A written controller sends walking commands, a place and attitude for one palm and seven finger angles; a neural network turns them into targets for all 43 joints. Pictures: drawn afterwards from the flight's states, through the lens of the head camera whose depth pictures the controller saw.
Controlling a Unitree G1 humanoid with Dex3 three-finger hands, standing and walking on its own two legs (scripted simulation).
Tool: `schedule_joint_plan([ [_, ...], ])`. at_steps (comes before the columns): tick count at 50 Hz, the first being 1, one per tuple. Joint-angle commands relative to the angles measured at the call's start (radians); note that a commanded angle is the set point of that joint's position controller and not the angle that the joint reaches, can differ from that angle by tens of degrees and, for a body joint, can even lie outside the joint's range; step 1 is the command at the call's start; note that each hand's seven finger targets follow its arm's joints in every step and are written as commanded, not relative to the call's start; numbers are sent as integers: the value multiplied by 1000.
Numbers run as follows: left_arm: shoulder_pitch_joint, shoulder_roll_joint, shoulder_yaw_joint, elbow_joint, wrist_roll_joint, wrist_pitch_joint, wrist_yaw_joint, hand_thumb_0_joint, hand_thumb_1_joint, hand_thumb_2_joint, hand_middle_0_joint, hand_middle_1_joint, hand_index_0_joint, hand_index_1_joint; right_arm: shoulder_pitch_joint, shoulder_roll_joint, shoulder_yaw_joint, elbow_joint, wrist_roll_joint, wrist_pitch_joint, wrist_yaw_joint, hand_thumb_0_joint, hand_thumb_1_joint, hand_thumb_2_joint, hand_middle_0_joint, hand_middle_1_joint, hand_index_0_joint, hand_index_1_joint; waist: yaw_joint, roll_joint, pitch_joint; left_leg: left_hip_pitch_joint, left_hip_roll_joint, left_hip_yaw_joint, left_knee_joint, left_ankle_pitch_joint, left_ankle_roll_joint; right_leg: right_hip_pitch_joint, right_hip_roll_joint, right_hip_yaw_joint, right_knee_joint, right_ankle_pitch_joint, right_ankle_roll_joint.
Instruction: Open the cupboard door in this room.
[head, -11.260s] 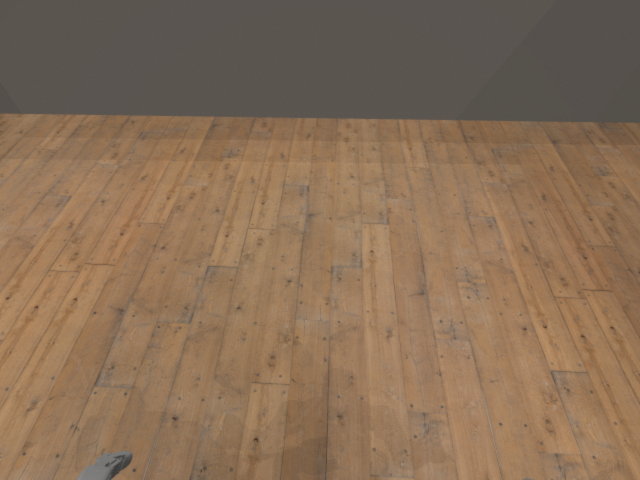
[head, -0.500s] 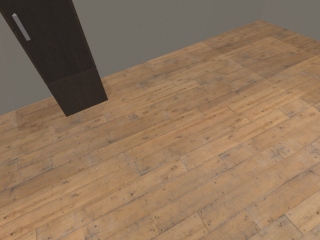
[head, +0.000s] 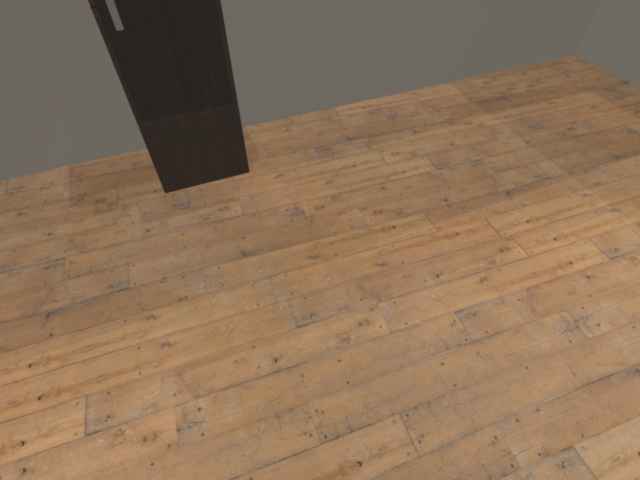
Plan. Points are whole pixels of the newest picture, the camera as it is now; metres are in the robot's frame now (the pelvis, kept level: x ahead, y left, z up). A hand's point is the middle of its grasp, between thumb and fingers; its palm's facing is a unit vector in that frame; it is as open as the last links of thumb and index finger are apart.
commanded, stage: turn or walk to find it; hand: left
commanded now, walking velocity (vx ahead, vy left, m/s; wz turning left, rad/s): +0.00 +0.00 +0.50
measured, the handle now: (110, 1) +1.35 +0.77 +0.05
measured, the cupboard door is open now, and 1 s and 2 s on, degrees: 0 0 0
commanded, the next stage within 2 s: stand and wait in 0.86 s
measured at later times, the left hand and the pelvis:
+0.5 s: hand out of the picture +0.03 +0.27 -0.15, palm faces +0.24 -0.94 -0.22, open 7.4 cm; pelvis -0.01 +0.05 +0.01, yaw +14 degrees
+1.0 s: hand out of the picture +0.02 +0.17 -0.14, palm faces +0.46 -0.85 -0.26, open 7.2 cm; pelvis +0.14 +0.03 +0.02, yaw +25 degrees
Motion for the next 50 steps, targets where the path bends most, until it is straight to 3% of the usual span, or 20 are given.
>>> schedule_joint_plan([
  [1, 31, 196, 53, -88, 6, -17, 13, 0, 900, 900, -200, -300, -200, -300, -17, -132, -49, -95, -2, 0, 5, 0, -900, -900, 200, 300, 200, 300, 15, -214, 3, -229, 39, 15, 461, -193, 5, 7, -383, 389, -394, -273, -135],
  [4, -83, 194, 52, -136, 14, -19, 16, 0, 900, 900, -200, -300, -200, -300, 29, -94, -47, -92, 2, 4, 22, 0, -900, -900, 200, 300, 200, 300, -37, -143, -30, -179, 67, 54, 475, -164, -10, -20, -329, 183, -314, -112, -99],
  [7, -56, 213, 60, -138, 20, -17, 16, 0, 900, 900, -200, -300, -200, -300, -15, -73, -37, -120, 8, -9, 31, 0, -900, -900, 200, 300, 200, 300, -2, -179, -56, -153, 70, 105, 283, -168, -24, 57, -322, 98, -236, 8, -89],
  [10, -31, 232, 62, -138, 9, -8, 9, 0, 900, 900, -200, -300, -200, -300, 33, -86, -34, -119, 6, -22, 28, 0, -900, -900, 200, 300, 200, 300, -20, -136, -85, -12, 37, 153, 4, -12, -27, 32, -294, 25, -86, 79, -44],
  [11, -35, 220, 58, -144, 1, -2, 4, 0, 900, 900, -200, -300, -200, -300, 72, -112, -41, -111, 4, -28, 30, 0, -900, -900, 200, 300, 200, 300, -46, -52, -94, 86, 51, 113, -117, 79, -20, -46, -261, -3, 22, 26, -1],
  [12, -53, 164, 50, -173, -8, 4, -1, 0, 900, 900, -200, -300, -200, -300, 108, -194, -58, -114, -2, -37, 27, 0, -900, -900, 200, 300, 200, 300, -68, 215, -65, 118, 212, -167, -262, 123, 37, -209, -144, -42, 243, -136, 66],
  [13, -117, 115, 36, -224, -3, 14, -4, 0, 900, 900, -200, -300, -200, -300, 129, -283, -78, -122, -10, -37, 17, 0, -900, -900, 200, 300, 200, 300, -91, 361, -16, 64, 391, -384, -360, 256, 129, -337, -53, 10, 430, -373, 104],
  [14, -157, 138, 39, -232, 1, 19, -6, 0, 900, 900, -200, -300, -200, -300, 125, -294, -79, -112, -12, -35, 13, 0, -900, -900, 200, 300, 200, 300, -92, 221, -16, 12, 425, -363, -350, 241, 179, -306, -70, 102, 515, -331, 81],
  [18, -137, 130, 44, -195, 5, 3, -30, 0, 900, 900, -200, -300, -200, -300, 20, -204, -44, -136, -14, -57, -2, 0, -900, -900, 200, 300, 200, 300, -35, 162, -5, 18, 264, -264, -362, -72, 145, -332, -52, 149, 578, -134, 88],
  [28, -258, 109, 26, -243, 2, -41, -48, 0, 900, 900, -200, -300, -200, -300, 206, -188, -51, -76, -10, -92, -3, 0, -900, -900, 200, 300, 200, 300, -102, 101, -13, 229, 260, -320, -355, 66, 212, -350, -25, 148, 299, -148, 103],
  [31, -228, 91, 23, -238, -1, -49, -52, 0, 900, 900, -200, -300, -200, -300, 171, -191, -51, -76, -13, -88, -1, 0, -900, -900, 200, 300, 200, 300, -76, 135, -6, 116, 232, -298, -332, 60, 195, -182, -2, 114, 129, -152, 95],
  [34, -20, 111, 35, -164, 1, -61, -51, 0, 900, 900, -200, -300, -200, -300, 110, -172, -47, -72, -10, -85, 1, 0, -900, -900, 200, 300, 200, 300, 27, 62, -52, -98, 135, -201, -158, -9, 125, 201, 33, 74, -100, -2, 86],
  [35, 104, 179, 52, -120, 8, -74, -42, 0, 900, 900, -200, -300, -200, -300, 107, -126, -41, -77, -1, -89, 4, 0, -900, -900, 200, 300, 200, 300, 76, -81, -102, -267, 52, -119, 28, -97, 78, 428, -80, 196, -183, -74, 58],
  [36, 219, 283, 72, -91, 18, -82, -28, 0, 900, 900, -200, -300, -200, -300, 99, -55, -25, -110, 3, -98, 8, 0, -900, -900, 200, 300, 200, 300, 117, -373, -140, -465, -52, 5, 344, -263, 37, 547, -359, 547, -301, -265, -25],
  [37, 224, 282, 65, -93, 0, -75, -16, 0, 900, 900, -200, -300, -200, -300, 41, -115, -34, -142, -3, -92, 16, 0, -900, -900, 200, 300, 200, 300, 111, -292, -70, -523, -5, -16, 490, -258, 34, 434, -444, 690, -399, -372, -81],
  [39, 89, 210, 54, -111, -1, -92, -15, 0, 900, 900, -200, -300, -200, -300, 23, -114, -47, -110, -11, -83, 31, 0, -900, -900, 200, 300, 200, 300, 48, -203, 78, -505, 67, -36, 625, -73, 36, 199, -392, 617, -454, -494, -71],
  [42, 61, 88, 14, -89, -2, -111, -15, 0, 900, 900, -200, -300, -200, -300, 105, -53, -40, -49, -13, -65, 42, 0, -900, -900, 200, 300, 200, 300, -28, -96, 110, -420, 83, -12, 628, 109, 16, 127, -251, 278, -416, -120, -16],
  [44, 107, 69, 3, -65, 0, -119, -12, 0, 900, 900, -200, -300, -200, -300, 117, -44, -33, -38, -11, -57, 41, 0, -900, -900, 200, 300, 200, 300, -34, -135, 79, -424, 74, 17, 605, 153, -5, 177, -204, 144, -385, 123, -2],
  [47, 190, 44, -17, -20, 2, -125, -4, 0, 900, 900, -200, -300, -200, -300, 46, -34, -25, -55, -8, -47, 39, 0, -900, -900, 200, 300, 200, 300, -23, -154, 92, -421, 74, 59, 525, 156, -22, 206, -185, 74, -324, 584, -10],
  [50, 241, 66, -20, 6, 4, -120, 5, 0, 900, 900, -200, -300, -200, -300, -33, -25, -8, -73, -4, -46, 40, 0, -900, -900, 200, 300, 200, 300, -7, -145, 73, -402, 71, 104, 400, 166, -17, 259, -187, 59, -296, 713, -37],
])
